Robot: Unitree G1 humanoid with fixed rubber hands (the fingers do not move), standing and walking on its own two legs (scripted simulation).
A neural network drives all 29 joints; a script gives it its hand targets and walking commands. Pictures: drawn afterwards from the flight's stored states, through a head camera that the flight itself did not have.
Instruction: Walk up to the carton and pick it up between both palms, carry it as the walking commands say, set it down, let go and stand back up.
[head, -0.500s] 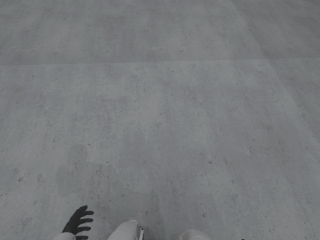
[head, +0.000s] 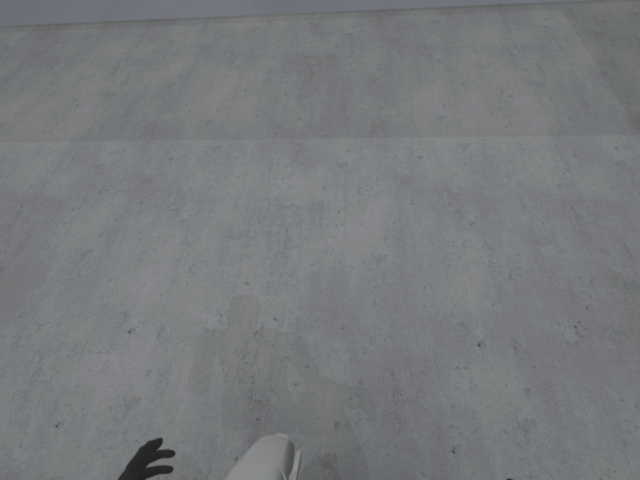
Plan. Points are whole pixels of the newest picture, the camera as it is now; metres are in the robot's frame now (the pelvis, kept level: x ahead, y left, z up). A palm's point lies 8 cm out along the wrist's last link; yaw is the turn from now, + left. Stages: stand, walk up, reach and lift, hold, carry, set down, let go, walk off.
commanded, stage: walk up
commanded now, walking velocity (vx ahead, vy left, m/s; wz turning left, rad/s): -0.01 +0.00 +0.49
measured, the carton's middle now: out of the picture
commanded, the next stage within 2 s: none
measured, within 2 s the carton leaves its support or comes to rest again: neither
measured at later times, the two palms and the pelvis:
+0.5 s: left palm out of the picture +0.05 +0.32 -0.13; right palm out of the picture +0.10 -0.20 -0.12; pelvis -0.01 +0.05 +0.00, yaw +13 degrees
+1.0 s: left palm out of the picture +0.00 +0.36 -0.14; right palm (421, 448) +0.17 -0.12 -0.14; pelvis +0.00 +0.08 -0.02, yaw +26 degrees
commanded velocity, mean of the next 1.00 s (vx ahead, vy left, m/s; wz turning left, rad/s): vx -0.01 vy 0.00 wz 0.49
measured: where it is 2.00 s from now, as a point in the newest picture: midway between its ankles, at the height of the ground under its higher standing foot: outside the picture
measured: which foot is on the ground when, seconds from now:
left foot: up 0.00-0.24, down 0.26-0.58, up 0.60-0.84, down 0.86-1.00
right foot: down 0.00-0.26, up 0.28-0.56, down 0.58-0.86, up 0.88-1.00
